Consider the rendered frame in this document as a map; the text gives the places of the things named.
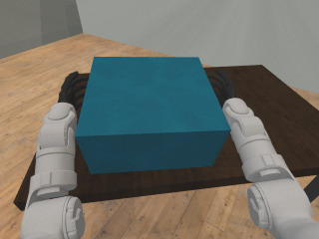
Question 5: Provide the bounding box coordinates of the right robot hand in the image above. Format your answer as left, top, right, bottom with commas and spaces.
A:
206, 69, 237, 109

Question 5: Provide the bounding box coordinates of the left robot hand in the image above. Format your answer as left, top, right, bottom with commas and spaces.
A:
58, 71, 89, 111

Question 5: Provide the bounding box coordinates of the table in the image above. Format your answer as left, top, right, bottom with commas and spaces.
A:
13, 65, 319, 211

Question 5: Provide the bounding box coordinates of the robot right upper arm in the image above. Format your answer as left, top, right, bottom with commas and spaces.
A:
247, 178, 319, 239

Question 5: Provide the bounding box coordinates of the robot left upper arm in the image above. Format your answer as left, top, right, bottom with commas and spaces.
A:
22, 195, 86, 239

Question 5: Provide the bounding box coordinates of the robot left forearm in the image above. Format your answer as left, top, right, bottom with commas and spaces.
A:
20, 103, 78, 239

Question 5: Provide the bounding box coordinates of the carton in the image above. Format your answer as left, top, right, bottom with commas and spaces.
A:
75, 57, 231, 174

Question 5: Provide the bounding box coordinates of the robot right forearm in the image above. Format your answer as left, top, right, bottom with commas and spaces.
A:
222, 98, 313, 217

